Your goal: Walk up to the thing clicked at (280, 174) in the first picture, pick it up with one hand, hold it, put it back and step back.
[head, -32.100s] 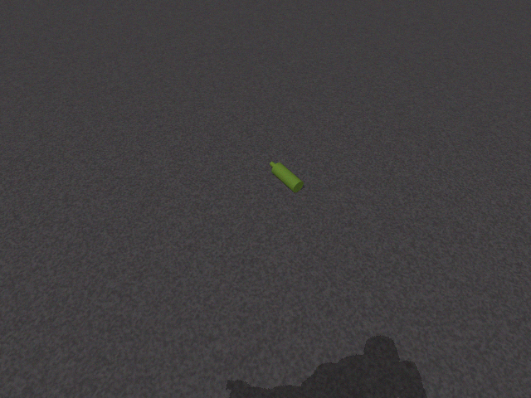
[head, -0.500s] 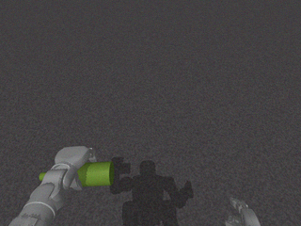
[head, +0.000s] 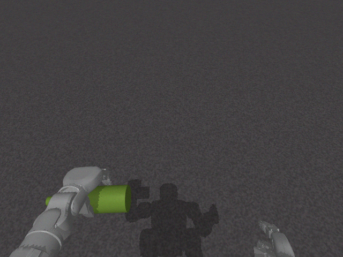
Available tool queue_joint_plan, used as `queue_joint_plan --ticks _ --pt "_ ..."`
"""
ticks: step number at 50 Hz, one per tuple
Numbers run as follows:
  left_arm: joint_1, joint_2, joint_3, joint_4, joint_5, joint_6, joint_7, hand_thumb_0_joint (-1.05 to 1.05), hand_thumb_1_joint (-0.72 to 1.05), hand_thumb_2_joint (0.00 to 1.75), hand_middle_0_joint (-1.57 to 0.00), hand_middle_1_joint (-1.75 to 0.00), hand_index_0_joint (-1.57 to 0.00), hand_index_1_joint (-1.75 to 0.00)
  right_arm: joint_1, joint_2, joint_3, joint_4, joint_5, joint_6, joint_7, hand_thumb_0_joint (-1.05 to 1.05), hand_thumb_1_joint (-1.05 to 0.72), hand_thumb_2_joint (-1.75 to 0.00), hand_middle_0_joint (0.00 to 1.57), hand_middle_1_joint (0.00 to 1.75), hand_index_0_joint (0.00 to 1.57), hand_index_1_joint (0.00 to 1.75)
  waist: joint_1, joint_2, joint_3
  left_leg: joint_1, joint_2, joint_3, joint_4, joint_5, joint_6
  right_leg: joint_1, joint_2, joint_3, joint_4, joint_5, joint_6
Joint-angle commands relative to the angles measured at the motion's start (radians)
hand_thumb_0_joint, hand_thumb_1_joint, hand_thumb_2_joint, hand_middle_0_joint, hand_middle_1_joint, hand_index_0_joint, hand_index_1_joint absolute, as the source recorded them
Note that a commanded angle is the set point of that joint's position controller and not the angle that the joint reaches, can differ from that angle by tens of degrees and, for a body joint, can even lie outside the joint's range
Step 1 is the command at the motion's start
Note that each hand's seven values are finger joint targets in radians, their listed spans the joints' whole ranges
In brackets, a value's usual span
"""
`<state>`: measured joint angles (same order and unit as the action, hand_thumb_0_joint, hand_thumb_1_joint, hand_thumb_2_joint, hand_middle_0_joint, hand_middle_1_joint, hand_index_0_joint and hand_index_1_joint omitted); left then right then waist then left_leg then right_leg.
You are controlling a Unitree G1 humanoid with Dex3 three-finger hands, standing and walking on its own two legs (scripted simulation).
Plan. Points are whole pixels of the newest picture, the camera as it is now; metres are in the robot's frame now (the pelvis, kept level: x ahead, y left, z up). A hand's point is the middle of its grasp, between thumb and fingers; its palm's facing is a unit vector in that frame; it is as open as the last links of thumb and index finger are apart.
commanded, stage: hold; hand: left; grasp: from above
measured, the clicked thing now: (88, 199) +0.29 +0.24 -0.09
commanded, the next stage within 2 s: crouch in 0.28 s
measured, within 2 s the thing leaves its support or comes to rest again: neither
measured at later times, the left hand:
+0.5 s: hand (89, 194) +0.29 +0.22 -0.05, palm faces -0.49 -0.04 -0.87, open 9.7 cm
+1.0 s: hand (104, 203) +0.34 +0.24 -0.24, palm faces -0.43 +0.07 -0.90, open 9.7 cm
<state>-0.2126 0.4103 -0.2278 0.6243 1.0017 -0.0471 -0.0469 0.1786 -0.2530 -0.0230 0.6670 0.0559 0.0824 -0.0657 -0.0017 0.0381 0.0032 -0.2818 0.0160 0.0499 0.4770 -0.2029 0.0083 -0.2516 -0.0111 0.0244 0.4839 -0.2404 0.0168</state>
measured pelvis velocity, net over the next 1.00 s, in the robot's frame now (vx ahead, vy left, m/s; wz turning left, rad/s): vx -0.03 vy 0.00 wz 0.01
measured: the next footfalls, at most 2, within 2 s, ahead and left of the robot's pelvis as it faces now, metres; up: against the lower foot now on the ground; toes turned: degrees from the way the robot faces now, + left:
none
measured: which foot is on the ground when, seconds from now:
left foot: down 0.00-1.00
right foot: down 0.00-1.00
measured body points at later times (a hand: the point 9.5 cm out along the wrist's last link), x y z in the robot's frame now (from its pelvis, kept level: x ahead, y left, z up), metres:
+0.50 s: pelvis +0.01 +0.00 +0.00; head +0.02 -0.02 +0.45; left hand +0.31 +0.22 +0.00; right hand +0.15 -0.26 -0.11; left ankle +0.03 +0.11 -0.74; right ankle +0.01 -0.13 -0.74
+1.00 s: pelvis -0.03 +0.00 -0.13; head +0.09 +0.02 +0.31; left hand +0.35 +0.23 -0.19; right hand +0.05 -0.29 -0.24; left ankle +0.03 +0.11 -0.74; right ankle +0.01 -0.13 -0.74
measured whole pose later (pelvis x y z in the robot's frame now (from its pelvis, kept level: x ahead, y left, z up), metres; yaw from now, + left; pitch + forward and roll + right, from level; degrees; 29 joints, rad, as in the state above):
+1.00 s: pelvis -0.03 +0.00 -0.13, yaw +0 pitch +24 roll -2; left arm -0.58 0.43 -0.12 1.16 1.23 -0.12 0.37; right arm 0.22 -0.28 -0.08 0.72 -0.03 0.04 -0.02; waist -0.10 0.01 -0.16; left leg -1.24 0.04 -0.01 1.30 -0.48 0.01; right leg -1.18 0.01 -0.01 1.28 -0.52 0.02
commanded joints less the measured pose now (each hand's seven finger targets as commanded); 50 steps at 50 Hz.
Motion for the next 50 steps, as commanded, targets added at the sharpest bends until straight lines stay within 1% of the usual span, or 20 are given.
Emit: queue_joint_plan --ticks 1,5,8,11,15,17,18,19,20,22,23,28,30,31,38,40,43,46,48,50 --pt "-0.400 0.223 0.132 -0.222 0.008 -0.003 0.068 0.00 0.76 0.73 -1.07 -0.65 -1.10 -0.62 -0.078 -0.138 -0.043 -0.125 -0.003 -0.043 -0.005 0.00 -0.90 -0.90 0.20 0.30 0.20 0.30 -0.010 0.032 -0.251 0.188 -0.018 -0.027 -0.055 0.100 -0.002 -0.028 0.042 -0.016 -0.077 0.092 -0.032" --pt "-0.412 0.226 0.135 -0.220 0.002 0.001 0.082 0.00 0.75 0.75 -1.07 -0.65 -1.09 -0.63 -0.079 -0.138 -0.044 -0.122 -0.002 -0.045 -0.005 0.00 -0.90 -0.90 0.20 0.30 0.20 0.30 0.001 0.017 -0.277 0.197 -0.022 -0.024 -0.047 0.131 0.000 -0.005 0.039 -0.015 -0.079 0.115 -0.029" --pt "-0.372 0.181 0.103 -0.192 -0.004 0.012 0.089 0.00 0.78 0.75 -1.08 -0.65 -1.11 -0.63 -0.079 -0.137 -0.046 -0.119 -0.001 -0.047 -0.002 0.00 -0.90 -0.90 0.20 0.30 0.20 0.30 -0.002 -0.003 -0.272 0.193 -0.020 -0.024 -0.046 0.157 -0.001 -0.003 0.041 -0.021 -0.074 0.139 -0.029" --pt "-0.382 0.217 0.127 -0.195 0.001 0.016 0.082 0.00 0.76 0.75 -1.08 -0.64 -1.10 -0.62 -0.067 -0.141 -0.053 -0.115 0.002 -0.042 -0.001 0.00 -0.90 -0.90 0.20 0.30 0.20 0.30 0.002 0.003 -0.277 0.189 -0.020 -0.021 -0.046 0.177 0.000 0.009 0.041 -0.021 -0.072 0.162 -0.029" --pt "-0.357 0.202 0.117 -0.196 0.000 0.010 0.066 0.00 0.79 0.75 -1.09 -0.64 -1.12 -0.62 -0.076 -0.137 -0.050 -0.125 0.003 -0.041 0.000 0.00 -0.90 -0.90 0.20 0.30 0.20 0.30 0.011 0.004 -0.264 0.182 -0.020 -0.024 -0.052 0.160 -0.001 0.013 0.040 -0.020 -0.076 0.143 -0.032" --pt "-0.325 0.196 0.118 -0.166 -0.001 0.011 0.060 0.00 0.77 0.77 -1.10 -0.64 -1.11 -0.63 -0.073 -0.135 -0.048 -0.126 0.000 -0.038 0.000 0.00 -0.90 -0.90 0.20 0.30 0.20 0.30 0.004 -0.021 -0.251 0.171 -0.025 -0.020 -0.044 0.176 0.005 0.016 0.036 -0.016 -0.079 0.162 -0.027" --pt "-0.368 0.205 0.116 -0.210 -0.003 0.003 0.056 0.00 0.78 0.76 -1.09 -0.66 -1.11 -0.64 -0.076 -0.134 -0.049 -0.126 0.000 -0.037 -0.001 0.00 -0.90 -0.90 0.20 0.30 0.20 0.30 0.002 -0.014 -0.266 0.174 -0.028 -0.017 -0.042 0.176 0.009 0.023 0.035 -0.013 -0.080 0.169 -0.025" --pt "-0.368 0.217 0.126 -0.211 -0.005 0.000 0.057 0.00 0.84 0.72 -1.04 -0.73 -1.12 -0.65 -0.077 -0.136 -0.049 -0.128 0.000 -0.037 -0.002 0.00 -0.89 -0.90 0.20 0.30 0.20 0.30 0.005 -0.006 -0.265 0.174 -0.028 -0.018 -0.042 0.179 0.007 0.021 0.035 -0.011 -0.079 0.170 -0.026" --pt "-0.369 0.231 0.139 -0.196 -0.004 -0.003 0.058 0.00 0.76 0.68 -0.96 -0.67 -1.04 -0.59 -0.073 -0.137 -0.049 -0.124 -0.001 -0.036 -0.002 0.00 -0.87 -0.89 0.20 0.30 0.20 0.30 0.004 -0.006 -0.253 0.167 -0.027 -0.020 -0.046 0.162 0.005 0.015 0.037 -0.013 -0.081 0.152 -0.028" --pt "-0.338 0.189 0.111 -0.178 0.002 -0.011 0.061 0.00 0.72 0.67 -1.03 -0.65 -1.07 -0.61 -0.065 -0.137 -0.049 -0.123 -0.001 -0.032 -0.001 0.00 -0.89 -0.90 0.20 0.30 0.20 0.30 -0.010 -0.015 -0.242 0.178 -0.024 -0.019 -0.047 0.157 0.005 -0.005 0.038 -0.014 -0.078 0.148 -0.029" --pt "-0.332 0.207 0.135 -0.149 0.006 -0.014 0.072 0.00 0.75 0.66 -1.04 -0.65 -1.09 -0.60 -0.063 -0.142 -0.051 -0.119 -0.001 -0.031 -0.002 0.00 -0.89 -0.90 0.20 0.30 0.20 0.30 -0.008 -0.027 -0.232 0.171 -0.019 -0.026 -0.048 0.159 0.002 -0.009 0.042 -0.020 -0.072 0.145 -0.031" --pt "-0.352 0.199 0.144 -0.061 0.036 -0.052 0.142 0.00 0.74 0.67 -1.04 -0.65 -1.08 -0.61 -0.047 -0.139 -0.054 -0.104 -0.013 -0.020 0.004 0.00 -0.89 -0.90 0.20 0.30 0.20 0.30 -0.024 -0.056 -0.209 0.105 -0.030 -0.021 -0.001 0.115 0.006 -0.073 0.030 -0.015 -0.052 0.112 -0.023" --pt "-0.381 0.179 0.126 -0.018 0.059 -0.070 0.177 0.00 0.74 0.66 -1.03 -0.63 -1.08 -0.59 -0.036 -0.137 -0.055 -0.094 -0.020 -0.017 0.009 0.00 -0.89 -0.90 0.20 0.30 0.20 0.30 -0.041 -0.066 -0.219 0.066 -0.035 -0.020 0.043 0.109 0.009 -0.120 0.024 -0.011 -0.015 0.121 -0.019" --pt "-0.370 0.194 0.144 0.021 0.073 -0.077 0.200 0.00 0.74 0.68 -1.05 -0.62 -1.08 -0.59 -0.023 -0.141 -0.060 -0.084 -0.025 -0.015 0.012 0.00 -0.89 -0.90 0.20 0.30 0.20 0.30 -0.039 -0.058 -0.231 0.038 -0.033 -0.022 0.075 0.107 0.007 -0.140 0.025 -0.017 0.013 0.117 -0.020" --pt "-0.552 0.166 0.127 0.205 0.183 -0.102 0.362 0.00 0.79 0.73 -1.08 -0.67 -1.11 -0.64 0.064 -0.163 -0.092 -0.038 -0.061 -0.030 0.050 0.00 -0.89 -0.90 0.20 0.30 0.20 0.30 -0.080 0.003 -0.385 -0.233 -0.018 -0.041 0.415 0.050 -0.009 -0.508 0.035 -0.032 0.328 0.050 -0.034" --pt "-0.615 0.176 0.138 0.200 0.206 -0.105 0.404 0.00 0.80 0.72 -1.08 -0.65 -1.12 -0.62 0.085 -0.168 -0.100 -0.043 -0.066 -0.036 0.058 0.00 -0.89 -0.90 0.20 0.30 0.20 0.30 -0.084 0.049 -0.484 -0.295 -0.016 -0.040 0.502 0.036 -0.006 -0.595 0.036 -0.033 0.415 0.033 -0.038" --pt "-0.668 0.192 0.151 0.261 0.217 -0.085 0.449 0.00 0.79 0.70 -1.07 -0.65 -1.11 -0.61 0.112 -0.182 -0.105 -0.032 -0.071 -0.043 0.054 0.00 -0.89 -0.90 0.20 0.30 0.20 0.30 -0.098 0.090 -0.558 -0.373 -0.010 -0.053 0.593 0.022 -0.004 -0.713 0.046 -0.049 0.526 0.007 -0.044" --pt "-0.691 0.225 0.179 0.394 0.213 -0.061 0.476 0.00 0.75 0.72 -1.04 -0.67 -1.08 -0.63 0.122 -0.187 -0.103 -0.016 -0.081 -0.060 0.044 0.00 -0.89 -0.90 0.20 0.30 0.20 0.30 -0.099 0.036 -0.532 -0.564 -0.011 -0.072 0.679 -0.078 0.002 -0.835 0.045 -0.061 0.629 -0.068 -0.045" --pt "-0.760 0.270 0.204 0.373 0.213 -0.054 0.484 0.00 0.73 0.75 -1.03 -0.67 -1.06 -0.63 0.130 -0.182 -0.105 -0.016 -0.087 -0.074 0.037 0.00 -0.89 -0.90 0.20 0.30 0.20 0.30 -0.091 0.067 -0.633 -0.639 -0.016 -0.067 0.745 -0.115 0.005 -0.877 0.045 -0.056 0.693 -0.095 -0.048" --pt "-0.789 0.260 0.194 0.350 0.200 -0.045 0.480 0.00 0.73 0.74 -1.03 -0.66 -1.06 -0.63 0.144 -0.184 -0.107 -0.016 -0.091 -0.083 0.033 0.00 -0.89 -0.90 0.20 0.30 0.20 0.30 -0.100 0.100 -0.716 -0.652 -0.011 -0.077 0.805 -0.121 0.005 -0.937 0.045 -0.061 0.762 -0.103 -0.053"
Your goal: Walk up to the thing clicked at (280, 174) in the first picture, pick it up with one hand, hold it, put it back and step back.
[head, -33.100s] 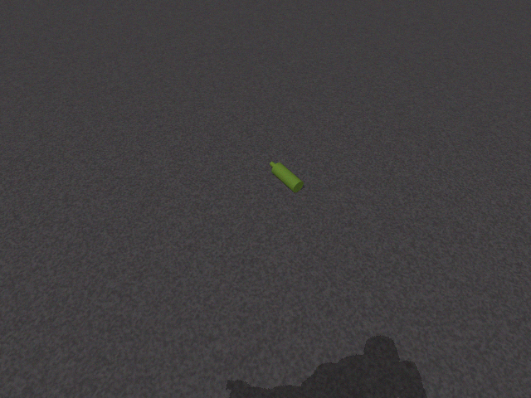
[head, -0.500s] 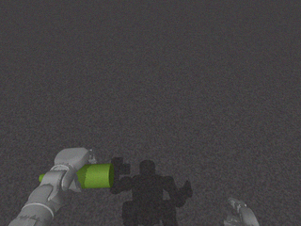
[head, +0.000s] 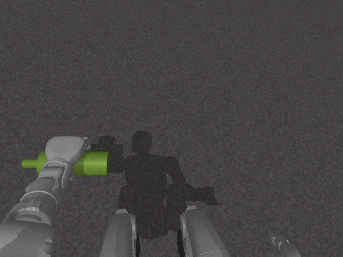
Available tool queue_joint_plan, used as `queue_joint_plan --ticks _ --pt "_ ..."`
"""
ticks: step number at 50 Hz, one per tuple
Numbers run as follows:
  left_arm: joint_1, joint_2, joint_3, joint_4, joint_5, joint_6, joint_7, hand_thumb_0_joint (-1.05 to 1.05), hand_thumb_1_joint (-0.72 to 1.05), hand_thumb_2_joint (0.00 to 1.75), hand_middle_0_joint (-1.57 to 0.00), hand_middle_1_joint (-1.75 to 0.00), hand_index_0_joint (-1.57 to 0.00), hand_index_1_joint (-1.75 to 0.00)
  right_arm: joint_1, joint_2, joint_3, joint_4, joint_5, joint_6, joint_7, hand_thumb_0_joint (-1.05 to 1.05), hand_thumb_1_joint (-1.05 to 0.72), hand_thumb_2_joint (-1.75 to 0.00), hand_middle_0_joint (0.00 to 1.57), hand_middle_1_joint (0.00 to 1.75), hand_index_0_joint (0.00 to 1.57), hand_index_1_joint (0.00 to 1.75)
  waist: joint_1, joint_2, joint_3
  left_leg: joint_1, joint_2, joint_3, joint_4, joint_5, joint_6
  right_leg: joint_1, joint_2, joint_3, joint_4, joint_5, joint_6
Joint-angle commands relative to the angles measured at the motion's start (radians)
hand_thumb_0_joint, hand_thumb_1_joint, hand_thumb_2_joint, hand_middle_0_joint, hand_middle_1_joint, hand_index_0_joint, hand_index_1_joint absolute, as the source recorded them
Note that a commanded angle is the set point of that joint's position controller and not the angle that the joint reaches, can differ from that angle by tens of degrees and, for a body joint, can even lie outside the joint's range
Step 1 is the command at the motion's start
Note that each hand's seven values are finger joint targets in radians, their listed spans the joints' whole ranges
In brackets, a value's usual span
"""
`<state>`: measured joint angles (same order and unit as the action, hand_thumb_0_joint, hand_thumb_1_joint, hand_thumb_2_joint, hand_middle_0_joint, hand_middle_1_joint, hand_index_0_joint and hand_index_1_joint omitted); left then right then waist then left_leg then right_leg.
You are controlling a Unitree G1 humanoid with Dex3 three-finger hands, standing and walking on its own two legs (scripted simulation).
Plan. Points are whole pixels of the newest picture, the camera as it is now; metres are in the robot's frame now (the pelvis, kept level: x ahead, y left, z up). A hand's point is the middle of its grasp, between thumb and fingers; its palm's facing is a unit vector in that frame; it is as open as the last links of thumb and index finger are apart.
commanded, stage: crouch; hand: left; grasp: from above
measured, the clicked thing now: (67, 163) +0.38 +0.25 -0.16
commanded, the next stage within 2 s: lower in 1.30 s
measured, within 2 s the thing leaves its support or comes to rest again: neither
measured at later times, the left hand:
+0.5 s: hand (88, 169) +0.42 +0.25 -0.34, palm faces -0.47 +0.02 -0.88, open 9.8 cm
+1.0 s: hand (92, 168) +0.44 +0.25 -0.43, palm faces -0.48 +0.01 -0.88, open 9.7 cm
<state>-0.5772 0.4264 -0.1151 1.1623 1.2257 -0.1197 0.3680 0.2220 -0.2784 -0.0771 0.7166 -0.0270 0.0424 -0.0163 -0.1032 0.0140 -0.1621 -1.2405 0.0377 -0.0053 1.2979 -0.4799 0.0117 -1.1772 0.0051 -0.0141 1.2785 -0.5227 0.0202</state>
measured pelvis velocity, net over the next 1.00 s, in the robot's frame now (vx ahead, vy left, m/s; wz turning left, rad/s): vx -0.03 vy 0.00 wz -0.11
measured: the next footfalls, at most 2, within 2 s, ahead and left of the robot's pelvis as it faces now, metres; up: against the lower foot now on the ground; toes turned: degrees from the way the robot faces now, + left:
none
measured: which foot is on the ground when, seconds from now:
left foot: down 0.00-1.00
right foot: down 0.00-1.00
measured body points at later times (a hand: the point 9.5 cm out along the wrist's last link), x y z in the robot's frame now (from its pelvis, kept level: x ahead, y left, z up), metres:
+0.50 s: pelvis -0.03 +0.00 -0.18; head +0.20 +0.04 +0.21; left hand +0.44 +0.24 -0.29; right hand +0.02 -0.27 -0.30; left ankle +0.06 +0.11 -0.61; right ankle +0.04 -0.13 -0.61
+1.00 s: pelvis -0.03 +0.00 -0.25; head +0.23 +0.04 +0.11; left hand +0.46 +0.25 -0.38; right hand +0.00 -0.28 -0.36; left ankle +0.06 +0.11 -0.61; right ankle +0.04 -0.13 -0.61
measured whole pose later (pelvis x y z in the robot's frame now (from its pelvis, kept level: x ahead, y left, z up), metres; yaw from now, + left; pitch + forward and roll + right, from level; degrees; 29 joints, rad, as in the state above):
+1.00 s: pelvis -0.03 +0.00 -0.25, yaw -6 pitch +38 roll -8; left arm -0.91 0.74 0.11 1.36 1.31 -0.25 0.36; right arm 0.16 -0.25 0.01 0.74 -0.14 -0.04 0.13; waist -0.22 -0.01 -0.08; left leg -2.21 0.06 -0.10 2.20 -0.67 0.02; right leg -2.10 0.04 -0.08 2.15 -0.72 0.02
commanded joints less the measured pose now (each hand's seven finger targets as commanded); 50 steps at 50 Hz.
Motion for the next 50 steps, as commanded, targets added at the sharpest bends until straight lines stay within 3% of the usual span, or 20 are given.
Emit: queue_joint_plan --ticks 1,5,11,13,15,17,18,20,23,25,32,39,41,42,43,45,47,48,49,50 --pt "-0.408 0.236 0.077 -0.163 -0.028 0.033 0.060 0.00 0.73 0.78 -1.04 -0.66 -1.06 -0.64 0.101 -0.162 -0.051 -0.059 -0.010 -0.047 -0.017 0.00 -0.89 -0.90 0.20 0.30 0.20 0.30 -0.007 0.130 -0.559 0.281 -0.030 -0.029 0.013 0.159 0.002 -0.052 0.027 -0.026 0.001 0.177 -0.055" --pt "-0.460 0.314 0.119 -0.127 -0.029 0.036 0.040 0.00 0.70 0.81 -1.02 -0.69 -1.04 -0.67 0.112 -0.168 -0.049 -0.052 -0.023 -0.060 -0.019 0.00 -0.89 -0.90 0.20 0.30 0.20 0.30 -0.015 0.133 -0.595 0.174 -0.028 -0.051 0.090 0.083 0.001 -0.164 0.023 -0.036 0.095 0.106 -0.059" --pt "-0.509 0.344 0.144 -0.100 -0.035 -0.004 0.010 0.00 0.70 0.79 -1.00 -0.70 -1.03 -0.66 0.130 -0.169 -0.039 -0.037 -0.040 -0.081 0.002 0.00 -0.89 -0.90 0.20 0.30 0.20 0.30 -0.039 0.146 -0.637 0.028 -0.030 -0.063 0.225 -0.008 0.010 -0.313 0.022 -0.045 0.215 0.024 -0.060" --pt "-0.562 0.371 0.156 -0.103 -0.022 -0.027 0.008 0.00 0.69 0.77 -0.99 -0.69 -1.03 -0.65 0.135 -0.178 -0.036 -0.028 -0.044 -0.086 0.007 0.00 -0.89 -0.90 0.20 0.30 0.20 0.30 -0.063 0.164 -0.639 -0.005 -0.028 -0.089 0.252 -0.048 0.005 -0.387 0.020 -0.057 0.262 -0.007 -0.060" --pt "-0.587 0.402 0.168 -0.099 -0.010 -0.048 0.014 0.00 0.69 0.76 -0.99 -0.67 -1.03 -0.63 0.137 -0.182 -0.029 -0.022 -0.046 -0.089 0.015 0.00 -0.89 -0.90 0.20 0.30 0.20 0.30 -0.063 0.189 -0.651 -0.030 -0.027 -0.092 0.284 -0.068 0.003 -0.433 0.020 -0.063 0.296 -0.025 -0.061" --pt "-0.598 0.441 0.195 -0.092 0.005 -0.066 0.025 0.00 0.66 0.75 -0.97 -0.66 -1.01 -0.62 0.139 -0.188 -0.026 -0.017 -0.052 -0.093 0.023 0.00 -0.89 -0.90 0.20 0.30 0.20 0.30 -0.065 0.193 -0.671 -0.045 -0.025 -0.102 0.319 -0.068 -0.001 -0.477 0.019 -0.067 0.338 -0.030 -0.061" --pt "-0.614 0.417 0.182 -0.093 0.008 -0.074 0.028 0.00 0.67 0.76 -0.97 -0.67 -1.01 -0.63 0.146 -0.186 -0.022 -0.013 -0.057 -0.096 0.030 0.00 -0.89 -0.90 0.20 0.30 0.20 0.30 -0.073 0.221 -0.677 -0.036 -0.024 -0.108 0.331 -0.056 -0.005 -0.503 0.015 -0.069 0.358 -0.023 -0.061" --pt "-0.630 0.472 0.212 -0.085 0.026 -0.087 0.044 0.00 0.67 0.74 -0.96 -0.66 -1.01 -0.62 0.159 -0.190 -0.018 -0.001 -0.063 -0.102 0.040 0.00 -0.89 -0.90 0.20 0.30 0.20 0.30 -0.069 0.232 -0.707 -0.043 -0.022 -0.092 0.384 -0.007 0.000 -0.513 0.017 -0.069 0.379 0.013 -0.058" --pt "-0.636 0.474 0.221 -0.076 0.035 -0.094 0.057 0.00 0.68 0.76 -0.99 -0.64 -1.02 -0.61 0.168 -0.189 -0.010 0.003 -0.074 -0.106 0.058 0.00 -0.89 -0.90 0.20 0.30 0.20 0.30 -0.067 0.277 -0.738 -0.039 -0.021 -0.083 0.440 0.062 -0.001 -0.552 0.018 -0.071 0.424 0.054 -0.058" --pt "-0.669 0.476 0.221 -0.066 0.047 -0.097 0.065 0.00 0.68 0.76 -1.00 -0.64 -1.03 -0.61 0.178 -0.190 -0.007 0.012 -0.083 -0.110 0.070 0.00 -0.89 -0.90 0.20 0.30 0.20 0.30 -0.085 0.290 -0.731 -0.058 -0.018 -0.083 0.480 0.098 -0.001 -0.562 0.016 -0.077 0.458 0.087 -0.057" --pt "-0.656 0.501 0.236 -0.022 0.045 -0.087 0.063 0.00 0.71 0.72 -1.01 -0.65 -1.05 -0.61 0.182 -0.196 -0.005 0.014 -0.099 -0.112 0.099 0.00 -0.90 -0.90 0.20 0.30 0.20 0.30 -0.086 0.305 -0.723 -0.125 -0.012 -0.065 0.577 0.145 0.005 -0.582 0.031 -0.087 0.523 0.132 -0.053" --pt "-0.654 0.564 0.261 0.026 0.047 -0.100 0.046 0.00 0.73 0.69 -1.01 -0.67 -1.06 -0.62 0.168 -0.196 0.000 0.010 -0.099 -0.101 0.118 0.00 -0.90 -0.90 0.20 0.30 0.20 0.30 -0.082 0.262 -0.687 -0.255 -0.009 -0.050 0.657 0.109 0.020 -0.585 0.048 -0.088 0.572 0.134 -0.048" --pt "-0.640 0.556 0.257 0.038 0.051 -0.107 0.039 0.00 0.74 0.69 -1.00 -0.68 -1.06 -0.62 0.167 -0.199 0.003 0.010 -0.102 -0.099 0.124 0.00 -0.90 -0.90 0.20 0.30 0.20 0.30 -0.082 0.268 -0.666 -0.267 -0.008 -0.057 0.662 0.102 0.015 -0.616 0.049 -0.095 0.596 0.121 -0.050" --pt "-0.687 0.592 0.275 -0.025 0.056 -0.119 0.038 0.00 0.74 0.71 -1.01 -0.68 -1.07 -0.63 0.178 -0.203 0.000 0.019 -0.105 -0.096 0.128 0.00 -0.90 -0.90 0.20 0.30 0.20 0.30 -0.091 0.288 -0.664 -0.262 -0.006 -0.065 0.667 0.102 0.012 -0.633 0.048 -0.098 0.610 0.116 -0.052" --pt "-0.637 0.579 0.273 0.032 0.062 -0.118 0.037 0.00 0.74 0.69 -1.00 -0.68 -1.06 -0.62 0.172 -0.206 0.001 0.017 -0.105 -0.095 0.129 0.00 -0.90 -0.90 0.20 0.30 0.20 0.30 -0.077 0.291 -0.658 -0.258 -0.006 -0.064 0.674 0.100 0.011 -0.648 0.050 -0.101 0.615 0.108 -0.053" --pt "-0.660 0.577 0.269 0.027 0.061 -0.127 0.036 0.00 0.75 0.68 -0.99 -0.70 -1.06 -0.63 0.165 -0.217 0.001 0.016 -0.108 -0.092 0.134 0.00 -0.90 -0.90 0.20 0.30 0.20 0.30 -0.091 0.296 -0.658 -0.272 -0.005 -0.071 0.682 0.080 0.008 -0.670 0.048 -0.107 0.638 0.096 -0.053" --pt "-0.707 0.620 0.283 -0.008 0.064 -0.138 0.041 0.00 0.74 0.68 -1.00 -0.70 -1.06 -0.64 0.167 -0.218 0.002 0.020 -0.109 -0.089 0.135 0.00 -0.90 -0.90 0.20 0.30 0.20 0.30 -0.093 0.303 -0.666 -0.287 -0.002 -0.069 0.701 0.066 0.011 -0.673 0.053 -0.109 0.649 0.095 -0.053" --pt "-0.662 0.576 0.269 0.055 0.062 -0.134 0.041 0.00 0.74 0.69 -1.00 -0.69 -1.06 -0.63 0.164 -0.219 0.006 0.014 -0.112 -0.089 0.136 0.00 -0.90 -0.90 0.20 0.30 0.20 0.30 -0.101 0.297 -0.649 -0.286 -0.002 -0.076 0.701 0.067 0.008 -0.686 0.048 -0.113 0.659 0.091 -0.052" --pt "-0.683 0.580 0.265 0.042 0.060 -0.139 0.044 0.00 0.75 0.65 -0.99 -0.68 -1.06 -0.61 0.155 -0.220 0.009 0.017 -0.111 -0.089 0.136 0.00 -0.90 -0.90 0.20 0.30 0.20 0.30 -0.100 0.303 -0.641 -0.297 -0.001 -0.083 0.702 0.056 0.006 -0.714 0.049 -0.117 0.674 0.080 -0.055" --pt "-0.712 0.610 0.278 0.015 0.062 -0.145 0.048 0.00 0.75 0.68 -1.01 -0.68 -1.07 -0.62 0.163 -0.224 0.010 0.020 -0.117 -0.089 0.137 0.00 -0.90 -0.90 0.20 0.30 0.20 0.30 -0.107 0.316 -0.657 -0.289 0.001 -0.081 0.717 0.060 0.009 -0.704 0.052 -0.120 0.674 0.088 -0.052"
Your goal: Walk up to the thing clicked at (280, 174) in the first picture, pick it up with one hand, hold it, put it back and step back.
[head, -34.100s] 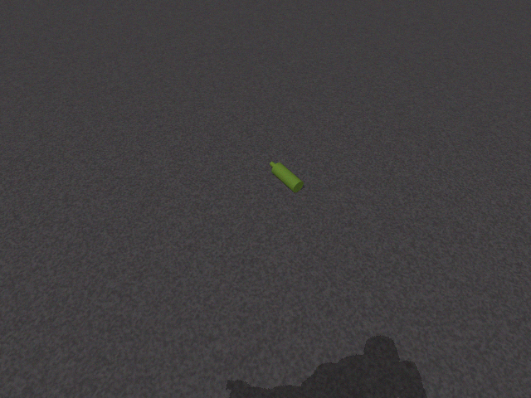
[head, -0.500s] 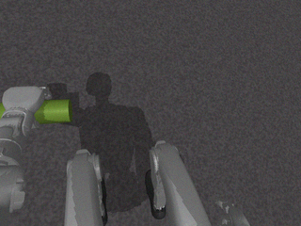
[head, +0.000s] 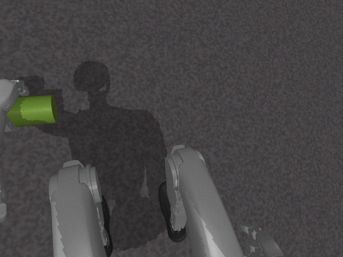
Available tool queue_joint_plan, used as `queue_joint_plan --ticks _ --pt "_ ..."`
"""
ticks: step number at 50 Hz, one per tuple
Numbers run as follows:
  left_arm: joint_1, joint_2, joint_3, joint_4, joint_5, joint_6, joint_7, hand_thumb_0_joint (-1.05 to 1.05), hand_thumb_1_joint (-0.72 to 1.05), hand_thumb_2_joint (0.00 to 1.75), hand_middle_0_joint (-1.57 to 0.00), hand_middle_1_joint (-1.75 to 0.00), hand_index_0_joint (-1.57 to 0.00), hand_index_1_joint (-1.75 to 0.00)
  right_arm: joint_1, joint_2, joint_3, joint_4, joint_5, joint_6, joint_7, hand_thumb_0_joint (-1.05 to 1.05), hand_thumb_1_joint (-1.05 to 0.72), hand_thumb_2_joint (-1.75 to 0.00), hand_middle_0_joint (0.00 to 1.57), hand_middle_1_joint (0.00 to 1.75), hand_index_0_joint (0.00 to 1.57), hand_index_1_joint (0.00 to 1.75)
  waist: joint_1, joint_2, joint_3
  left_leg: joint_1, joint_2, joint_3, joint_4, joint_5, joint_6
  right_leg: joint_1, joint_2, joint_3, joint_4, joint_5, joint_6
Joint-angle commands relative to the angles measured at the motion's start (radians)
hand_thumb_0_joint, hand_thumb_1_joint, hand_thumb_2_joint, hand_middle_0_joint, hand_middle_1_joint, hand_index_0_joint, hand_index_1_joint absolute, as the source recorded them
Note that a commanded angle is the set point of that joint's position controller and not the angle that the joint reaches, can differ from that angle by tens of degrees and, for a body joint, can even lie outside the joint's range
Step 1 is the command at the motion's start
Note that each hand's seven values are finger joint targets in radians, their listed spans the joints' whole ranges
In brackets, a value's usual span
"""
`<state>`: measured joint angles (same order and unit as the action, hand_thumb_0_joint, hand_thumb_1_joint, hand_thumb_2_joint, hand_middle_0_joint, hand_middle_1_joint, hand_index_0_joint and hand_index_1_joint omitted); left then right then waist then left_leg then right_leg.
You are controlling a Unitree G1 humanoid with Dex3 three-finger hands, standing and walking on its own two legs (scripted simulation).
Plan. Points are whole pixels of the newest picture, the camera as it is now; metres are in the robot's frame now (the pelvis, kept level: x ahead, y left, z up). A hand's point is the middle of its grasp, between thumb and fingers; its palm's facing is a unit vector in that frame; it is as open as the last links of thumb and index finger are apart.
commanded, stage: crouch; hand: left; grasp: from above
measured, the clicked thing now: (2, 113) +0.45 +0.33 -0.22
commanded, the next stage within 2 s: lower in 0.30 s
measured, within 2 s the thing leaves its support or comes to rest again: neither
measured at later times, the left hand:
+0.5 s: hand (13, 112) +0.45 +0.31 -0.23, palm faces -0.48 -0.04 -0.88, open 9.7 cm
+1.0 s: hand (23, 117) +0.45 +0.31 -0.29, palm faces -0.47 -0.06 -0.88, open 9.6 cm
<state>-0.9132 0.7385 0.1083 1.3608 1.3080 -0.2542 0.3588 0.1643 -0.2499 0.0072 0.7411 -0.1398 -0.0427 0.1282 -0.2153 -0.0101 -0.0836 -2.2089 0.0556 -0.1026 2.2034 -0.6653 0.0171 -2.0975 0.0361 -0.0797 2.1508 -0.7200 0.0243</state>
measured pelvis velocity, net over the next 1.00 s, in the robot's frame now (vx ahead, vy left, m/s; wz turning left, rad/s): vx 0.00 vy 0.00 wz -0.07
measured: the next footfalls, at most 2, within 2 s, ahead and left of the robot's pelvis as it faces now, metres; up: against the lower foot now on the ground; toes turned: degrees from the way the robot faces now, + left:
none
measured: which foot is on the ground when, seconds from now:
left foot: down 0.00-1.00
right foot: down 0.00-1.00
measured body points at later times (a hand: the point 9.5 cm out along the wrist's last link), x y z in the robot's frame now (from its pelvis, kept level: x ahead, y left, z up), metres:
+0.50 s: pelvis -0.01 -0.01 -0.05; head +0.25 +0.06 +0.32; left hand +0.47 +0.31 -0.18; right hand +0.04 -0.28 -0.15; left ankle +0.08 +0.12 -0.36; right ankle +0.08 -0.12 -0.36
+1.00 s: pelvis +0.00 +0.00 -0.08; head +0.27 +0.09 +0.27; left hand +0.47 +0.31 -0.24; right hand +0.05 -0.28 -0.17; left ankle +0.08 +0.12 -0.36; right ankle +0.08 -0.12 -0.36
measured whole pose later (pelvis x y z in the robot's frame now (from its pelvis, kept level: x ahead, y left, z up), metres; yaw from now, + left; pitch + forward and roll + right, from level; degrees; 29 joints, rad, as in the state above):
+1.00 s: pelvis +0.00 +0.00 -0.08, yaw -4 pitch +32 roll -10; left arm -0.96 0.90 0.15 1.49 1.34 -0.28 0.45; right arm 0.09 -0.27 0.13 0.73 -0.19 -0.06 0.14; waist -0.27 -0.09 0.05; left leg -2.38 0.06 -0.19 2.47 -0.68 0.01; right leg -2.25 0.06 -0.14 2.38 -0.72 0.03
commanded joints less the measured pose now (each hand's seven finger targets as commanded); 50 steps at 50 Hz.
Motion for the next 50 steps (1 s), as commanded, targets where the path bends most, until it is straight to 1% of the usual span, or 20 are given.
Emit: queue_joint_plan --ticks 1,2,3,4,5,11,18,19,21,23,25,29,33,37,39,40,41,42,44,50 --pt "-0.383 0.327 0.070 -0.186 -0.014 -0.013 0.062 0.00 0.77 0.68 -1.01 -0.69 -1.07 -0.63 0.228 -0.255 -0.070 0.001 -0.005 -0.003 -0.008 0.00 -0.90 -0.90 0.20 0.30 0.20 0.30 0.008 0.339 -0.742 0.676 -0.017 0.016 -0.180 0.241 0.004 0.217 0.023 -0.055 -0.192 0.284 -0.056" --pt "-0.346 0.308 0.061 -0.148 -0.014 -0.008 0.063 0.00 0.77 0.70 -1.02 -0.69 -1.08 -0.63 0.224 -0.255 -0.067 -0.004 -0.005 -0.003 -0.008 0.00 -0.90 -0.90 0.20 0.30 0.20 0.30 0.011 0.337 -0.735 0.669 -0.018 0.018 -0.176 0.247 0.002 0.215 0.020 -0.056 -0.183 0.286 -0.055" --pt "-0.369 0.311 0.053 -0.153 -0.016 -0.009 0.064 0.00 0.79 0.69 -1.02 -0.70 -1.09 -0.64 0.219 -0.256 -0.065 -0.003 -0.004 -0.004 -0.007 0.00 -0.90 -0.90 0.20 0.30 0.20 0.30 0.008 0.340 -0.726 0.657 -0.018 0.019 -0.172 0.232 0.003 0.203 0.022 -0.056 -0.177 0.279 -0.058" --pt "-0.398 0.332 0.064 -0.188 -0.012 -0.015 0.068 0.00 0.80 0.70 -1.03 -0.72 -1.10 -0.65 0.228 -0.260 -0.063 0.003 -0.011 -0.007 -0.007 0.00 -0.90 -0.90 0.20 0.30 0.20 0.30 -0.002 0.354 -0.725 0.650 -0.017 0.024 -0.158 0.225 0.004 0.209 0.021 -0.055 -0.177 0.281 -0.054" --pt "-0.368 0.324 0.064 -0.145 -0.012 -0.010 0.070 0.00 0.79 0.69 -1.02 -0.71 -1.09 -0.64 0.224 -0.263 -0.060 0.002 -0.010 -0.006 -0.008 0.00 -0.90 -0.90 0.20 0.30 0.20 0.30 0.002 0.346 -0.712 0.645 -0.016 0.016 -0.161 0.216 0.001 0.190 0.020 -0.061 -0.165 0.271 -0.057" --pt "-0.399 0.361 0.063 -0.124 -0.013 -0.006 0.080 0.00 0.80 0.69 -1.03 -0.74 -1.10 -0.66 0.208 -0.263 -0.036 0.005 -0.014 -0.008 -0.014 0.00 -0.90 -0.90 0.20 0.30 0.20 0.30 0.000 0.359 -0.687 0.576 -0.017 0.026 -0.133 0.147 0.002 0.170 0.025 -0.065 -0.142 0.229 -0.060" --pt "-0.400 0.384 0.056 -0.089 -0.016 0.001 0.068 0.00 0.79 0.73 -1.04 -0.74 -1.09 -0.68 0.197 -0.272 -0.019 0.005 -0.015 -0.007 -0.018 0.00 -0.90 -0.90 0.20 0.30 0.20 0.30 -0.008 0.347 -0.665 0.534 -0.016 0.028 -0.090 0.151 0.005 0.159 0.029 -0.071 -0.119 0.239 -0.056" --pt "-0.400 0.382 0.053 -0.090 -0.018 0.001 0.064 0.00 0.79 0.71 -1.04 -0.73 -1.09 -0.67 0.205 -0.271 -0.012 0.006 -0.017 -0.007 -0.015 0.00 -0.90 -0.90 0.20 0.30 0.20 0.30 -0.019 0.348 -0.656 0.517 -0.017 0.032 -0.077 0.166 0.007 0.180 0.030 -0.071 -0.118 0.254 -0.052" --pt "-0.377 0.397 0.066 -0.091 -0.024 0.004 0.059 0.00 0.77 0.75 -1.07 -0.71 -1.10 -0.67 0.205 -0.275 -0.006 0.003 -0.018 -0.007 -0.015 0.00 -0.90 -0.90 0.20 0.30 0.20 0.30 -0.013 0.328 -0.673 0.517 -0.017 0.034 -0.062 0.196 0.010 0.204 0.029 -0.071 -0.111 0.281 -0.048" --pt "-0.384 0.377 0.045 -0.073 -0.034 -0.001 0.054 0.00 0.77 0.76 -1.08 -0.71 -1.11 -0.67 0.192 -0.270 0.000 0.005 -0.019 -0.003 -0.015 0.00 -0.90 -0.90 0.20 0.30 0.20 0.30 -0.019 0.320 -0.663 0.486 -0.015 0.034 -0.044 0.198 0.013 0.202 0.036 -0.072 -0.104 0.288 -0.046" --pt "-0.372 0.392 0.044 -0.039 -0.029 -0.007 0.050 0.00 0.76 0.74 -1.07 -0.70 -1.11 -0.67 0.197 -0.268 0.016 0.007 -0.021 -0.001 -0.012 0.00 -0.90 -0.90 0.20 0.30 0.20 0.30 -0.026 0.291 -0.632 0.416 -0.019 0.038 -0.024 0.193 0.018 0.238 0.041 -0.071 -0.103 0.295 -0.041" --pt "-0.385 0.421 0.051 -0.037 -0.034 -0.029 0.049 0.00 0.76 0.71 -1.06 -0.69 -1.10 -0.65 0.186 -0.276 0.025 0.004 -0.024 -0.002 -0.010 0.00 -0.90 -0.90 0.20 0.30 0.20 0.30 -0.031 0.287 -0.618 0.409 -0.014 0.028 0.004 0.194 0.019 0.223 0.046 -0.082 -0.080 0.293 -0.041" --pt "-0.388 0.458 0.087 -0.068 -0.023 -0.056 0.074 0.00 0.77 0.68 -1.06 -0.69 -1.10 -0.64 0.168 -0.292 0.027 0.001 -0.036 -0.003 -0.010 0.00 -0.90 -0.90 0.20 0.30 0.20 0.30 -0.029 0.352 -0.639 0.462 -0.009 0.017 0.009 0.210 0.006 0.203 0.050 -0.104 -0.043 0.294 -0.047" --pt "-0.384 0.476 0.093 -0.076 0.006 -0.069 0.098 0.00 0.76 0.64 -1.06 -0.65 -1.11 -0.60 0.154 -0.293 0.030 -0.001 -0.041 -0.003 -0.008 0.00 -0.90 -0.90 0.20 0.30 0.20 0.30 -0.034 0.397 -0.633 0.470 -0.005 0.010 0.020 0.200 0.003 0.171 0.055 -0.115 -0.022 0.285 -0.052" --pt "-0.394 0.470 0.098 -0.089 0.001 -0.069 0.114 0.00 0.78 0.63 -1.06 -0.64 -1.11 -0.59 0.148 -0.298 0.025 -0.002 -0.043 -0.007 -0.006 0.00 -0.90 -0.90 0.20 0.30 0.20 0.30 -0.039 0.410 -0.622 0.465 -0.005 0.006 0.016 0.181 -0.001 0.145 0.054 -0.123 -0.009 0.268 -0.057" --pt "-0.372 0.478 0.107 -0.087 0.009 -0.061 0.122 0.00 0.77 0.64 -1.06 -0.64 -1.10 -0.60 0.147 -0.297 0.029 -0.004 -0.047 -0.008 -0.006 0.00 -0.90 -0.90 0.20 0.30 0.20 0.30 -0.031 0.421 -0.626 0.485 -0.005 0.005 0.016 0.187 -0.001 0.139 0.055 -0.123 -0.004 0.269 -0.058" --pt "-0.367 0.475 0.107 -0.082 -0.002 -0.055 0.130 0.00 0.77 0.65 -1.07 -0.64 -1.11 -0.60 0.134 -0.300 0.025 -0.009 -0.043 -0.009 -0.007 0.00 -0.90 -0.90 0.20 0.30 0.20 0.30 -0.025 0.424 -0.620 0.492 -0.003 0.002 0.014 0.183 -0.003 0.114 0.055 -0.127 0.000 0.260 -0.060" --pt "-0.377 0.467 0.100 -0.097 0.002 -0.053 0.135 0.00 0.78 0.67 -1.08 -0.64 -1.11 -0.60 0.137 -0.301 0.026 -0.007 -0.047 -0.011 -0.005 0.00 -0.90 -0.90 0.20 0.30 0.20 0.30 -0.038 0.445 -0.627 0.500 -0.001 0.003 0.022 0.194 -0.005 0.121 0.054 -0.127 0.007 0.272 -0.059" --pt "-0.358 0.460 0.101 -0.088 0.004 -0.040 0.146 0.00 0.75 0.69 -1.05 -0.64 -1.09 -0.60 0.137 -0.304 0.030 -0.001 -0.050 -0.014 -0.004 0.00 -0.89 -0.89 0.20 0.30 0.20 0.30 -0.040 0.452 -0.630 0.517 0.001 -0.003 0.028 0.230 -0.006 0.118 0.055 -0.133 0.021 0.299 -0.056" --pt "-0.373 0.454 0.083 -0.012 -0.003 -0.013 0.152 0.00 0.75 0.72 -1.04 -0.66 -1.08 -0.62 0.153 -0.306 0.053 0.001 -0.054 -0.031 0.005 0.00 -0.89 -0.89 0.20 0.30 0.20 0.30 -0.070 0.386 -0.564 0.435 0.003 -0.004 0.060 0.218 0.003 0.135 0.059 -0.136 0.012 0.312 -0.049"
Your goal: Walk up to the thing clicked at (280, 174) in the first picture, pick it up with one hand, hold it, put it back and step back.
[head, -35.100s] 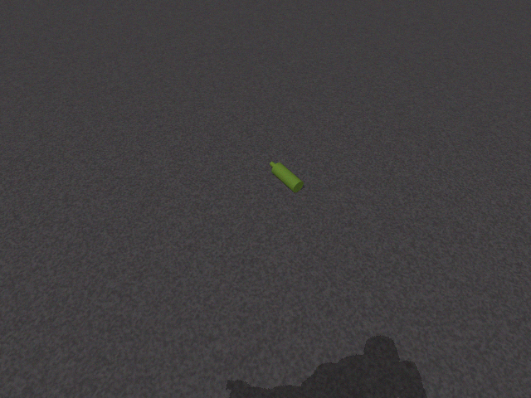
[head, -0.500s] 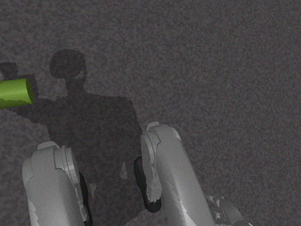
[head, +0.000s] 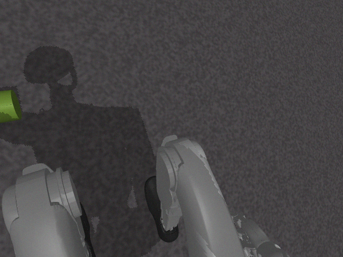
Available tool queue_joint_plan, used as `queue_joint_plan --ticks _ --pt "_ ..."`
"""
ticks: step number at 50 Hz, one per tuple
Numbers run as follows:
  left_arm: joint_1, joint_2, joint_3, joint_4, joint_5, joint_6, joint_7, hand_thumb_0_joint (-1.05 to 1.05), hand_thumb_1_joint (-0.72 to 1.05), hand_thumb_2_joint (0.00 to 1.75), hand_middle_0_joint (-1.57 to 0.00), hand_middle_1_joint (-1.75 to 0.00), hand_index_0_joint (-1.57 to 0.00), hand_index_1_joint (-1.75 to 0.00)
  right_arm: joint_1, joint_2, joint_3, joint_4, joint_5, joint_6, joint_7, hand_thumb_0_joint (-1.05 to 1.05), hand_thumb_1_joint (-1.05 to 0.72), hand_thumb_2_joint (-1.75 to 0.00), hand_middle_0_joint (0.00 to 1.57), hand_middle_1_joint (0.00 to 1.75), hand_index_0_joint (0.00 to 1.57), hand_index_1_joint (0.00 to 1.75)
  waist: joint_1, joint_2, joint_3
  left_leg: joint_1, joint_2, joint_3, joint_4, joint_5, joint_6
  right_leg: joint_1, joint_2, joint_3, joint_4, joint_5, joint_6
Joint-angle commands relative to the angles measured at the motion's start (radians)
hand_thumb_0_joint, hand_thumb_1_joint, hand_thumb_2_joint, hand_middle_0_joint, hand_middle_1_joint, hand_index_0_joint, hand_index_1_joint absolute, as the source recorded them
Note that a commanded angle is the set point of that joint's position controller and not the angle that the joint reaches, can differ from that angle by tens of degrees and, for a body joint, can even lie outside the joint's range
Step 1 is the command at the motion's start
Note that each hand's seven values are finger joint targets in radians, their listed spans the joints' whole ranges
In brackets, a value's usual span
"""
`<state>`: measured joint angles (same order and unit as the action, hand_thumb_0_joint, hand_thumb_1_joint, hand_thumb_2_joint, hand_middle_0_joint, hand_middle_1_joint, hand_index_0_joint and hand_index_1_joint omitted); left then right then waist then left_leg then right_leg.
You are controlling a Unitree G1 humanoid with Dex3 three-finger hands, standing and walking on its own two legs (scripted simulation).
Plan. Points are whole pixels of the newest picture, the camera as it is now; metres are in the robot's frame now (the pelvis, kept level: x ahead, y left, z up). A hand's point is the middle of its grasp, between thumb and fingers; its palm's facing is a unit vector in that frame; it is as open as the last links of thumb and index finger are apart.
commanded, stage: rest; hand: left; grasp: from above
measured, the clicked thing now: out of the picture +0.44 +0.37 -0.25
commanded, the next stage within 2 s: open in 0.68 s
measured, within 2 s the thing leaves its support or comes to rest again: rests again in 1.04 s
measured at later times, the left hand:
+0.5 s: hand out of the picture +0.44 +0.34 -0.23, palm faces -0.45 -0.12 -0.88, open 9.7 cm
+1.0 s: hand out of the picture +0.44 +0.34 -0.23, palm faces -0.45 -0.09 -0.89, open 10.0 cm
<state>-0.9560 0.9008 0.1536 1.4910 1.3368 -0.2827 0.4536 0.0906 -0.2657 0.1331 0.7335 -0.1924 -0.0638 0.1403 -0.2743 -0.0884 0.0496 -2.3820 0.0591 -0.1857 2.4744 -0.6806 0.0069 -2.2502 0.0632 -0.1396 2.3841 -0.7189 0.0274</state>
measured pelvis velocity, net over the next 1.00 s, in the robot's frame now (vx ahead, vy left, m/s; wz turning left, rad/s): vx -0.01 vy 0.00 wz -0.06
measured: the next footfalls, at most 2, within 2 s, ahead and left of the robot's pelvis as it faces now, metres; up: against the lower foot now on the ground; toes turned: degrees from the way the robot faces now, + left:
none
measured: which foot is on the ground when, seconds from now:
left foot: down 0.00-1.00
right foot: down 0.00-1.00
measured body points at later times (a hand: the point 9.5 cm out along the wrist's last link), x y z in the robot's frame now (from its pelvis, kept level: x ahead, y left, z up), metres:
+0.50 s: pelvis +0.00 +0.00 -0.01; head +0.26 +0.11 +0.33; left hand +0.46 +0.34 -0.18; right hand +0.06 -0.27 -0.08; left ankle +0.07 +0.13 -0.28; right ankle +0.09 -0.11 -0.28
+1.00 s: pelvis -0.01 +0.00 -0.01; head +0.26 +0.12 +0.33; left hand +0.46 +0.34 -0.18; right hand +0.06 -0.26 -0.08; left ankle +0.07 +0.13 -0.28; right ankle +0.09 -0.11 -0.28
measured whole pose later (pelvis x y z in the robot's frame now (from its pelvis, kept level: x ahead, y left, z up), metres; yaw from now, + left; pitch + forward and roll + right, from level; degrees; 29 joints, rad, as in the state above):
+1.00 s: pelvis -0.01 +0.00 -0.01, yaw -3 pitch +27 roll -13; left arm -1.02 1.04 0.11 1.68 1.33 -0.30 0.55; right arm 0.07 -0.30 0.28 0.68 -0.23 -0.16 0.18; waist -0.33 -0.14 0.13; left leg -2.37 0.07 -0.26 2.54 -0.68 0.00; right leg -2.23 0.09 -0.20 2.40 -0.68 0.04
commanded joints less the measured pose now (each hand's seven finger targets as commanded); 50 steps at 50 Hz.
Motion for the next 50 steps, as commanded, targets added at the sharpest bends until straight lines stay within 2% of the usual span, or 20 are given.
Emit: queue_joint_plan --ticks 1,7,8,11,12,15,16,17,18,20,23,25,26,27,35,38,39,42,44,50 --pt "-0.329 0.298 0.035 -0.137 -0.040 0.014 0.058 0.00 0.76 0.71 -1.04 -0.66 -1.09 -0.61 0.221 -0.291 -0.069 0.005 -0.001 -0.012 -0.008 0.00 -0.89 -0.89 0.20 0.30 0.20 0.30 -0.006 0.469 -0.707 0.600 -0.002 0.079 -0.212 0.224 0.013 0.300 0.034 -0.073 -0.225 0.307 -0.051" --pt "-0.303 0.321 0.033 -0.092 -0.047 0.011 0.050 0.00 0.74 0.70 -1.01 -0.69 -1.07 -0.64 0.211 -0.300 -0.047 -0.006 -0.002 -0.028 -0.003 0.00 -0.89 -0.89 0.20 0.30 0.20 0.30 -0.013 0.459 -0.690 0.589 0.001 0.072 -0.192 0.233 0.012 0.327 0.039 -0.080 -0.214 0.314 -0.050" --pt "-0.337 0.344 0.048 -0.142 -0.050 0.001 0.053 0.00 0.75 0.70 -1.02 -0.68 -1.07 -0.63 0.218 -0.312 -0.051 -0.005 -0.006 -0.029 -0.004 0.00 -0.89 -0.89 0.20 0.30 0.20 0.30 -0.023 0.464 -0.690 0.595 0.002 0.068 -0.186 0.240 0.009 0.322 0.038 -0.088 -0.215 0.316 -0.053" --pt "-0.299 0.402 0.084 -0.132 -0.037 -0.006 0.058 0.00 0.74 0.73 -1.03 -0.69 -1.07 -0.64 0.204 -0.317 -0.038 -0.030 -0.010 -0.032 -0.001 0.00 -0.90 -0.90 0.20 0.30 0.20 0.30 -0.007 0.466 -0.715 0.600 0.005 0.069 -0.170 0.285 0.011 0.373 0.042 -0.086 -0.207 0.362 -0.048" --pt "-0.276 0.358 0.060 -0.101 -0.037 -0.006 0.055 0.00 0.75 0.74 -1.04 -0.70 -1.08 -0.65 0.212 -0.314 -0.031 -0.015 -0.015 -0.030 0.001 0.00 -0.90 -0.90 0.20 0.30 0.20 0.30 -0.016 0.463 -0.689 0.588 0.004 0.070 -0.169 0.278 0.011 0.367 0.044 -0.089 -0.208 0.351 -0.049" --pt "-0.279 0.386 0.079 -0.110 -0.040 -0.020 0.064 0.00 0.75 0.72 -1.01 -0.71 -1.07 -0.66 0.190 -0.328 -0.026 -0.030 -0.021 -0.035 0.003 0.00 -0.90 -0.90 0.20 0.30 0.20 0.30 -0.021 0.481 -0.682 0.600 0.008 0.060 -0.163 0.284 0.007 0.352 0.047 -0.103 -0.205 0.347 -0.052" --pt "-0.278 0.384 0.068 -0.103 -0.034 -0.021 0.065 0.00 0.74 0.72 -1.01 -0.71 -1.06 -0.65 0.193 -0.323 -0.018 -0.026 -0.022 -0.037 0.006 0.00 -0.90 -0.90 0.20 0.30 0.20 0.30 -0.020 0.498 -0.678 0.603 0.008 0.060 -0.166 0.281 0.007 0.353 0.048 -0.100 -0.198 0.346 -0.051" --pt "-0.287 0.421 0.094 -0.120 -0.030 -0.025 0.071 0.00 0.75 0.72 -1.01 -0.72 -1.07 -0.67 0.193 -0.332 -0.021 -0.037 -0.027 -0.038 0.007 0.00 -0.90 -0.90 0.20 0.30 0.20 0.30 -0.026 0.496 -0.679 0.599 0.010 0.058 -0.162 0.282 0.009 0.361 0.049 -0.104 -0.199 0.353 -0.049" --pt "-0.275 0.392 0.066 -0.092 -0.024 -0.023 0.073 0.00 0.74 0.72 -1.01 -0.71 -1.06 -0.66 0.187 -0.327 -0.012 -0.029 -0.026 -0.036 0.008 0.00 -0.90 -0.90 0.20 0.30 0.20 0.30 -0.020 0.501 -0.664 0.592 0.008 0.054 -0.176 0.253 0.004 0.345 0.050 -0.106 -0.196 0.323 -0.054" --pt "-0.287 0.421 0.080 -0.104 -0.019 -0.030 0.083 0.00 0.74 0.71 -0.99 -0.72 -1.05 -0.66 0.173 -0.330 -0.010 -0.038 -0.030 -0.039 0.010 0.00 -0.89 -0.90 0.20 0.30 0.20 0.30 -0.021 0.517 -0.668 0.595 0.013 0.049 -0.177 0.238 0.004 0.344 0.054 -0.110 -0.192 0.316 -0.052" --pt "-0.278 0.386 0.050 -0.052 -0.022 -0.027 0.095 0.00 0.73 0.70 -0.98 -0.74 -1.04 -0.67 0.165 -0.332 0.003 -0.041 -0.033 -0.044 0.013 0.00 -0.89 -0.90 0.20 0.30 0.20 0.30 -0.038 0.473 -0.615 0.536 0.012 0.050 -0.170 0.194 0.010 0.340 0.057 -0.115 -0.203 0.293 -0.048" --pt "-0.280 0.414 0.056 -0.044 -0.019 -0.026 0.103 0.00 0.73 0.72 -0.98 -0.73 -1.04 -0.67 0.162 -0.341 0.001 -0.046 -0.032 -0.053 0.012 0.00 -0.89 -0.90 0.20 0.30 0.20 0.30 -0.042 0.451 -0.601 0.525 0.014 0.049 -0.157 0.191 0.013 0.332 0.059 -0.112 -0.206 0.295 -0.045" --pt "-0.286 0.379 0.018 -0.018 -0.011 -0.021 0.099 0.00 0.71 0.72 -0.96 -0.74 -1.02 -0.67 0.180 -0.338 0.007 -0.028 -0.030 -0.056 0.014 0.00 -0.89 -0.90 0.20 0.30 0.20 0.30 -0.054 0.465 -0.575 0.527 0.010 0.049 -0.163 0.176 0.009 0.308 0.056 -0.114 -0.197 0.274 -0.051" --pt "-0.289 0.370 0.018 -0.019 -0.024 -0.021 0.104 0.00 0.73 0.70 -0.96 -0.75 -1.03 -0.68 0.167 -0.330 0.013 -0.027 -0.034 -0.057 0.015 0.00 -0.89 -0.89 0.20 0.30 0.20 0.30 -0.048 0.463 -0.584 0.532 0.014 0.043 -0.170 0.172 0.009 0.317 0.062 -0.117 -0.207 0.273 -0.047" --pt "-0.317 0.386 -0.016 0.038 -0.023 -0.014 0.133 0.00 0.70 0.63 -0.93 -0.73 -1.01 -0.65 0.153 -0.347 0.034 -0.038 -0.030 -0.075 0.016 0.00 -0.89 -0.90 0.20 0.30 0.20 0.30 -0.066 0.442 -0.552 0.499 0.017 0.032 -0.166 0.149 0.011 0.307 0.065 -0.128 -0.204 0.264 -0.046" --pt "-0.307 0.383 -0.033 0.059 -0.003 -0.007 0.133 0.00 0.66 0.58 -0.89 -0.71 -0.98 -0.62 0.152 -0.355 0.035 -0.041 -0.032 -0.084 0.020 0.00 -0.89 -0.90 0.20 0.30 0.20 0.30 -0.076 0.465 -0.549 0.544 0.019 0.020 -0.172 0.172 0.004 0.294 0.064 -0.134 -0.183 0.281 -0.049" --pt "-0.320 0.389 -0.022 0.051 -0.016 -0.011 0.138 0.00 0.66 0.57 -0.89 -0.70 -0.98 -0.61 0.152 -0.354 0.038 -0.040 -0.031 -0.084 0.019 0.00 -0.89 -0.90 0.20 0.30 0.20 0.30 -0.074 0.454 -0.554 0.531 0.019 0.018 -0.175 0.174 0.004 0.303 0.066 -0.139 -0.189 0.282 -0.047" --pt "-0.323 0.389 -0.033 0.063 -0.010 -0.005 0.139 0.00 0.42 0.63 -0.69 -0.75 -0.76 -0.67 0.154 -0.354 0.044 -0.047 -0.032 -0.092 0.026 0.00 -0.89 -0.89 0.20 0.30 0.20 0.30 -0.085 0.462 -0.527 0.523 0.019 0.017 -0.176 0.168 0.003 0.291 0.063 -0.137 -0.185 0.279 -0.048" --pt "-0.332 0.394 -0.030 0.054 -0.021 -0.004 0.142 0.00 0.26 0.63 -0.60 -0.75 -0.67 -0.68 0.150 -0.354 0.045 -0.044 -0.028 -0.096 0.025 0.00 -0.89 -0.89 0.20 0.30 0.20 0.30 -0.072 0.464 -0.538 0.523 0.020 0.016 -0.181 0.164 0.002 0.294 0.064 -0.137 -0.188 0.275 -0.050" --pt "-0.318 0.407 -0.021 0.064 -0.040 -0.002 0.145 0.00 -0.03 0.63 -0.38 -0.80 -0.45 -0.73 0.155 -0.356 0.054 -0.052 -0.033 -0.103 0.027 0.00 -0.89 -0.90 0.20 0.30 0.20 0.30 -0.072 0.453 -0.542 0.492 0.020 0.030 -0.164 0.161 0.011 0.337 0.067 -0.127 -0.209 0.284 -0.042"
